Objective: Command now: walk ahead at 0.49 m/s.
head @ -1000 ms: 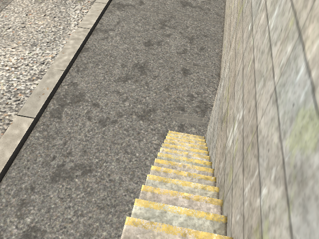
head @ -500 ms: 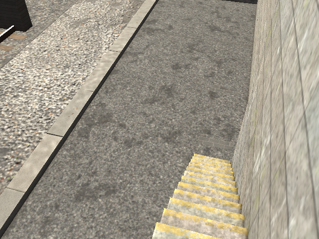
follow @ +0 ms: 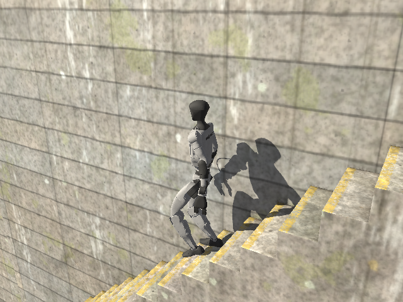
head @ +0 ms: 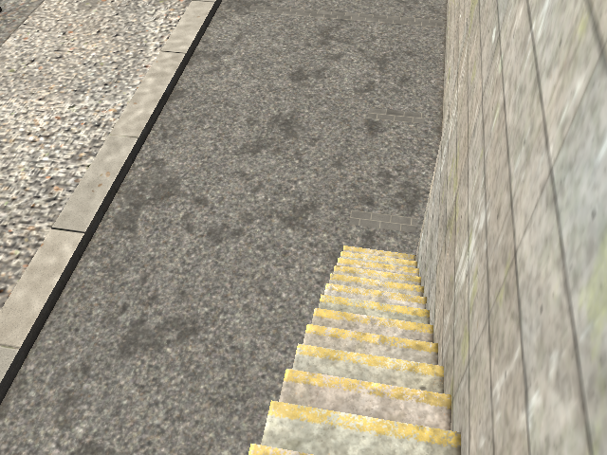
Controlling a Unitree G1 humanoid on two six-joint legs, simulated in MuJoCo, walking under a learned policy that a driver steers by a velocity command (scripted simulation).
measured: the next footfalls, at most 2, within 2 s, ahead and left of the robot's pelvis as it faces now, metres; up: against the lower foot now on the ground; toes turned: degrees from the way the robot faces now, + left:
left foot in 0.12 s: +0.13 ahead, +0.04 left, -0.20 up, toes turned +3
right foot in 0.34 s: +0.16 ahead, -0.18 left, -0.20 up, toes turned -6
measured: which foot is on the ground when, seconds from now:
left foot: up 0.00-0.10, down 0.12-1.00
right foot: down 0.00-0.10, up 0.12-0.32, down 0.34-1.00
